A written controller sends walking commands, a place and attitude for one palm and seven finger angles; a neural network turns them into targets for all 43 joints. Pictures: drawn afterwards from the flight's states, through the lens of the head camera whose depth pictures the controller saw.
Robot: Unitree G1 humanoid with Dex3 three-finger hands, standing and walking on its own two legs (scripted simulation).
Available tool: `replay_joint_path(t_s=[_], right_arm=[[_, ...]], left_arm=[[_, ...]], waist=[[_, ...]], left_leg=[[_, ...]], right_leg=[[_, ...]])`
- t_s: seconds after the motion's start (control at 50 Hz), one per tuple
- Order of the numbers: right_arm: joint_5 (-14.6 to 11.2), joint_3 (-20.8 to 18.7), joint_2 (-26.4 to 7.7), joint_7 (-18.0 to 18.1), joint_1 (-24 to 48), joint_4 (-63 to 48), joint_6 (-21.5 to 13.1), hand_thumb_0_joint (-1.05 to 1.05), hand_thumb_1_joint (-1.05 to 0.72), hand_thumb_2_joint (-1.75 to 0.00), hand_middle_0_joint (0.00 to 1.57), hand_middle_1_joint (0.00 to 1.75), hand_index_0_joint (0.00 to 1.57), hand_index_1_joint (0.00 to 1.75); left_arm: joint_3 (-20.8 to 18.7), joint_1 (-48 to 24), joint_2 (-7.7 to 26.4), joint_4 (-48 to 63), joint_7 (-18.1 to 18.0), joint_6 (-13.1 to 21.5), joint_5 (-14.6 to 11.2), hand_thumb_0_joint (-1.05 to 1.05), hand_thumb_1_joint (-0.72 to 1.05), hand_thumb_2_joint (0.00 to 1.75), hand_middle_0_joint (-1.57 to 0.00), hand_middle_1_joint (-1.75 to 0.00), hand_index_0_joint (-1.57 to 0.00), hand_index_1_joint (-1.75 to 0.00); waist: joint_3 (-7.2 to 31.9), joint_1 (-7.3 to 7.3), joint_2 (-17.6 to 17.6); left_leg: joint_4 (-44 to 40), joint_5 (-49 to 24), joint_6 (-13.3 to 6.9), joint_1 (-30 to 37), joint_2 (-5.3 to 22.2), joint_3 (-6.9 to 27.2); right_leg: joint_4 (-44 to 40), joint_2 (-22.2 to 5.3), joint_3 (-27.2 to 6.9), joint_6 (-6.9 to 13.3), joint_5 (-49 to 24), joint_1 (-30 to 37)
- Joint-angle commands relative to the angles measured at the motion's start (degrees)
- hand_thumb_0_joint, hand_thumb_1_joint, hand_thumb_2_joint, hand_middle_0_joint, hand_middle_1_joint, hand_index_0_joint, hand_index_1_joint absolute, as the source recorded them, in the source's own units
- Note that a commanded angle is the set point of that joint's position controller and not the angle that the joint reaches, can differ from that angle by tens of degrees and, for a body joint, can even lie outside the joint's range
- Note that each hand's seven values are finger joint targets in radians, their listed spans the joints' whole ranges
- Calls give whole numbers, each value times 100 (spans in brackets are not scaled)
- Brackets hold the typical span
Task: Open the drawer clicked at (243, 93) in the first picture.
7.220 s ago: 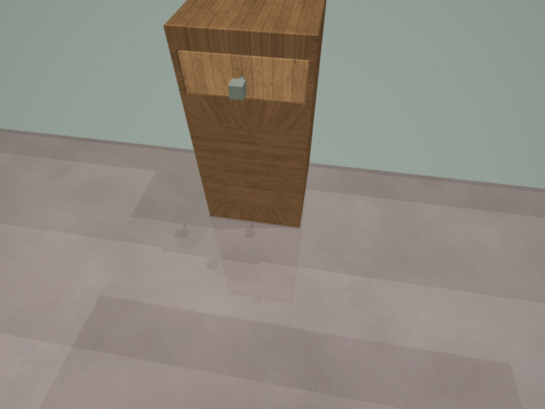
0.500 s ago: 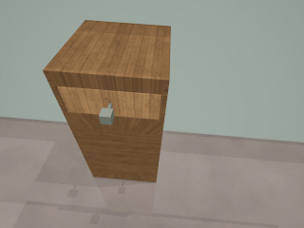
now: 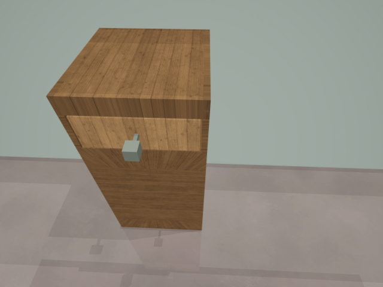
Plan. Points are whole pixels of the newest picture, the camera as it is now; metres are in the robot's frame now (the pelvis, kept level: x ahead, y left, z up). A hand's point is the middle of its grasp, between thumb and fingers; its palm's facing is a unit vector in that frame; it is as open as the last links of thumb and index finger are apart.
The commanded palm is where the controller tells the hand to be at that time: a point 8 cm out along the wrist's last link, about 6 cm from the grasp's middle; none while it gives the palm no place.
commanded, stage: look again from close up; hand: left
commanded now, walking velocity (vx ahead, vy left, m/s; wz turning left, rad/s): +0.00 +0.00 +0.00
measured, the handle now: (134, 145) +0.50 +0.20 -0.04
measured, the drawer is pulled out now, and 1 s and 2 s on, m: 0.00 0.00 0.00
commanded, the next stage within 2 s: raise the hand with hooked fingers in 0.02 s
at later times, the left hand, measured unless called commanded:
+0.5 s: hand (108, 276) +0.16 +0.18 -0.07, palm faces -0.09 -0.23 -0.97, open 8.4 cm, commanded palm +0.14 +0.22 -0.02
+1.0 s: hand (92, 238) +0.22 +0.22 -0.01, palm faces -0.02 -0.10 -0.99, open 11.3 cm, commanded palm +0.20 +0.22 +0.05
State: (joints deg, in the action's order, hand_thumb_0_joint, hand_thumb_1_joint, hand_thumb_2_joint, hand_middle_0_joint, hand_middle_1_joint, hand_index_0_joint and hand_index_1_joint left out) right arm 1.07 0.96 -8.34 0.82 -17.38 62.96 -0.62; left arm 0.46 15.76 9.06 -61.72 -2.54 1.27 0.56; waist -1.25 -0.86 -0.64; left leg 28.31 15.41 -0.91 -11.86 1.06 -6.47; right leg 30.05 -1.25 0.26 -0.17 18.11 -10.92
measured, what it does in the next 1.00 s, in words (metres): stands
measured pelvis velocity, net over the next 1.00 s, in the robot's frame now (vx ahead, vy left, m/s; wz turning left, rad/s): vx -0.01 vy -0.03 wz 0.03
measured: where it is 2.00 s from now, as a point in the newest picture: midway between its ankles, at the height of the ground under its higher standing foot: outside the picture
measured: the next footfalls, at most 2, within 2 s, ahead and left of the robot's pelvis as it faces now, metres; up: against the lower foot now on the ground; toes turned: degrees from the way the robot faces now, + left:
none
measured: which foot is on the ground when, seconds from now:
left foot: down 0.00-1.00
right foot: down 0.00-1.00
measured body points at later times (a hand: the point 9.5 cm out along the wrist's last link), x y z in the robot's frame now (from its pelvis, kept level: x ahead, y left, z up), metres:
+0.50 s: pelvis -0.02 -0.03 -0.03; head +0.01 -0.04 +0.41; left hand +0.16 +0.19 -0.01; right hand +0.23 -0.26 -0.09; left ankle +0.00 +0.11 -0.74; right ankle -0.02 -0.12 -0.74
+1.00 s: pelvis -0.01 -0.03 -0.02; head +0.03 -0.05 +0.42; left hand +0.21 +0.22 +0.05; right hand +0.16 -0.25 -0.15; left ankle +0.00 +0.11 -0.74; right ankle -0.02 -0.12 -0.74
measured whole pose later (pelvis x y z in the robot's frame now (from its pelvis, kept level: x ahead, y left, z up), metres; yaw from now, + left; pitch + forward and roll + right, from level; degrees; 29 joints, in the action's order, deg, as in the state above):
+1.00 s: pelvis -0.01 -0.03 -0.02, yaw +2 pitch +8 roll +1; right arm 3.3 -0.6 -12.4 0.3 -10.4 35.0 6.0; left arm 0.4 16.3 23.9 0.2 -17.7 5.2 56.7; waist 3.5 2.3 -2.4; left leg 41.5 19.2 0.9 -29.9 2.5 -3.9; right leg 44.1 -0.4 2.3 2.1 23.4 -28.5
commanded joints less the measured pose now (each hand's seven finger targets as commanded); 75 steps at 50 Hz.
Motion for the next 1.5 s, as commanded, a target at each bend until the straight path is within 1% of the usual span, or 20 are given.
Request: replay_joint_path(t_s=[0.0, 0.08, 0.1, 0.12, 0.14, 0.16, 0.18, 0.2, 0.24, 0.32, 0.36, 0.46, 0.5, 0.6, 0.76, 0.84, 0.94, 1.06, 1.26, 1.48], right_arm=[[-16, -78, -570, 54, -272, -103, -115, 0, -90, -90, 20, 30, 20, 30], [-22, -79, -591, 62, -168, -76, -98, 0, -90, -90, 20, 30, 20, 30], [-100, -173, -856, 16, 424, -504, -100, 0, -90, -90, 20, 30, 20, 30], [-394, -210, -1621, 290, 327, -2408, -924, 0, -90, -90, 20, 30, 20, 30], [-296, -247, -1241, 529, 706, -2146, -1469, 0, -90, -90, 20, 30, 20, 30], [-436, -332, -982, 515, 775, -2116, -1655, 0, -90, -90, 20, 30, 20, 30], [-408, -280, -941, 491, 699, -2094, -1709, 0, -90, -90, 20, 30, 20, 30], [-287, -338, -1198, 429, 951, -2414, -1701, 0, -90, -90, 20, 30, 20, 30], [-18, -377, -1283, 346, 949, -2765, -1440, 0, -90, -90, 20, 30, 20, 30], [187, -550, -1232, -38, 1400, -3503, -658, 0, -90, -90, 20, 30, 20, 30], [150, -525, -1148, -191, 1603, -3719, -351, 0, -90, -90, 20, 30, 20, 30], [310, -493, -1031, -273, 1659, -4093, 77, 0, -90, -90, 20, 30, 20, 30], [391, -505, -998, -270, 1714, -4152, 182, 0, -90, -90, 20, 30, 20, 30], [446, -501, -1006, -191, 1744, -4067, 221, 0, -90, -90, 20, 30, 20, 30], [190, -293, -1014, -7, 1861, -4023, 392, 0, -90, -90, 20, 30, 20, 30], [204, -268, -979, 47, 1761, -3901, 354, 0, -90, -90, 20, 30, 20, 30], [223, -402, -995, 14, 1583, -3775, 310, 0, -90, -90, 20, 30, 20, 30], [154, -530, -1100, -44, 1538, -3714, 323, 0, -90, -90, 20, 30, 20, 30], [7, -433, -1122, 1, 1662, -3707, 473, 0, -90, -90, 20, 30, 20, 30], [-80, -284, -1105, 29, 1638, -3657, 653, 0, -90, -90, 20, 30, 20, 30]], left_arm=[[-82, 462, 508, 101, 11, 31, 4, 0, 90, 90, -20, -30, -20, -30], [-72, 484, 509, 38, 19, 27, 9, 0, 90, 90, -20, -30, -20, -30], [-96, 814, 727, -108, -183, 82, 77, 0, 90, 90, -20, -30, -20, -30], [-161, -3815, 2601, 8547, -257, 1032, 931, 0, 88, 89, -20, -32, -20, -32], [-298, -1049, 2140, 7036, -691, 632, 1080, 0, 85, 88, -20, -33, -20, -33], [273, 489, 1022, 6531, -980, -245, 984, 0, 83, 87, -21, -34, -21, -34], [702, 596, 446, 6417, -993, -425, 1343, 0, 81, 86, -21, -36, -21, -36], [530, 87, 899, 6778, -1155, -396, 1805, 0, 78, 85, -21, -37, -21, -37], [502, 668, 997, 6196, -1470, -430, 3085, 0, 74, 83, -21, -40, -21, -40], [756, 2277, 615, 5458, -1847, -338, 5094, 0, 64, 79, -22, -47, -22, -47], [347, 2269, 1016, 5588, -1958, -40, 5585, 0, 60, 77, -22, -50, -22, -50], [-602, 748, 2166, 7096, -2496, 458, 6327, 0, 48, 72, -23, -57, -23, -57], [-649, -5, 2211, 7582, -2730, 586, 6397, 0, 43, 70, -23, -60, -23, -60], [-593, -855, 2241, 7707, -2827, 854, 6106, 0, 32, 65, -24, -68, -24, -68], [-442, -148, 2314, 7036, -1853, -127, 5611, 0, 13, 57, -25, -80, -25, -80], [-601, -266, 2485, 7193, -1582, 82, 5598, 0, 4, 53, -26, -86, -26, -86], [-906, -459, 2553, 7261, -1824, 464, 5581, 0, -8, 48, -27, -93, -27, -93], [-666, -1098, 2402, 7264, -1942, 280, 5561, 0, -22, 42, -28, -102, -28, -102], [-558, -1995, 2746, 7264, -1256, -211, 5558, 0, -45, 32, -30, -117, -30, -117], [-310, -3307, 2868, 6976, -417, -229, 5373, 0, -50, 30, -30, -120, -30, -120]], waist=[[-179, 78, 18], [-234, 81, 23], [-534, 284, 623], [2394, -233, -1045], [2396, 266, -1953], [1695, 107, -1704], [1031, 7, -1008], [410, -89, -692], [574, -69, 333], [575, 613, 1212], [750, 857, 1316], [1715, 819, 178], [2032, 615, -285], [2013, 185, -210], [1867, 446, 552], [1728, 543, 390], [1787, 525, 118], [1846, 409, 82], [1710, 543, -147], [1515, 439, -176]], left_leg=[[-590, -1054, -135, 105, 550, 580], [-609, -1046, -118, 189, 549, 551], [524, -1118, 70, -381, 677, 432], [-320, -2277, -192, 1149, -57, 502], [-235, -3272, -121, 1794, 237, 607], [-391, -2931, 114, 1054, 296, 697], [-276, -2505, 48, 621, 317, 651], [-80, -1703, 18, 61, 195, 784], [390, -953, -38, -597, 11, 721], [840, -554, 59, -1613, -151, 481], [1020, -547, 55, -1960, -232, 443], [1615, -518, -3, -1774, -391, 404], [1998, -461, -48, -1428, -395, 451], [2516, -85, -130, -1491, -381, 603], [1522, -334, -126, -1802, -336, 468], [1177, -488, -113, -1550, -299, 428], [1030, -726, -106, -1190, -295, 425], [915, -985, -108, -780, -243, 460], [365, -1549, -76, -137, -162, 518], [-72, -1590, -64, 274, -174, 515]], right_leg=[[-537, -360, -390, 233, -1230, -167], [-624, -379, -405, 224, -1310, -190], [-836, -741, -711, 87, -2949, -340], [-34, -38, -657, 340, -2823, 41], [357, 28, -149, 373, -1440, -455], [553, 81, 194, 220, -364, -943], [439, 95, 273, 165, -443, -1134], [236, 139, 206, 203, -507, -1460], [325, 263, 304, 256, -334, -1895], [613, 324, -64, 407, -16, -2075], [768, 259, -402, 447, -517, -1843], [1159, 201, -837, 433, -606, -2169], [1223, 147, -976, 437, -376, -2639], [1161, 107, -1021, 349, -8, -3113], [776, 124, -685, 191, -1210, -1280], [620, 60, -534, 150, -1441, -953], [573, 96, -373, 192, -1521, -973], [557, 171, -90, 213, -1367, -1153], [239, 213, 77, 242, -1462, -684], [-242, 231, 150, 212, -1415, -340]])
